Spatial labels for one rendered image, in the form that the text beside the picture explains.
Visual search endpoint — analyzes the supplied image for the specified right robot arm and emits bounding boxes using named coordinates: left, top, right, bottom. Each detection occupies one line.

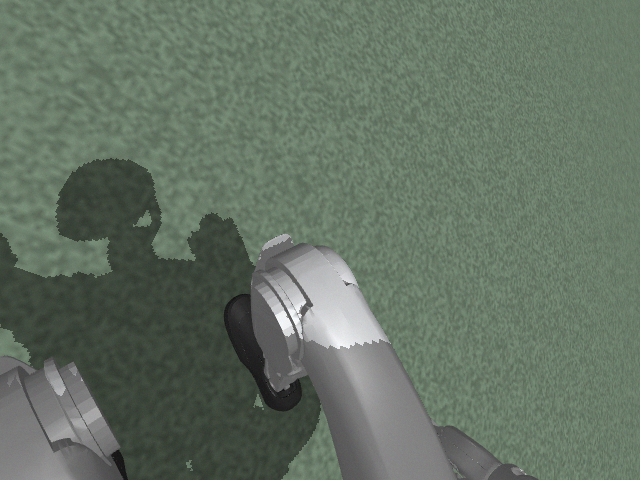
left=488, top=464, right=539, bottom=480

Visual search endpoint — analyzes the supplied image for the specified left robot foot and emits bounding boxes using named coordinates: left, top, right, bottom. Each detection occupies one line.
left=111, top=449, right=128, bottom=480

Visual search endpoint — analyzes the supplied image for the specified right robot foot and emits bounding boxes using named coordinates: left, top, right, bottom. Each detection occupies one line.
left=224, top=294, right=302, bottom=411

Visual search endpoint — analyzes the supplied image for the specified right robot hand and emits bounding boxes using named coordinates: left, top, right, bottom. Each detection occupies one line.
left=430, top=418, right=503, bottom=480

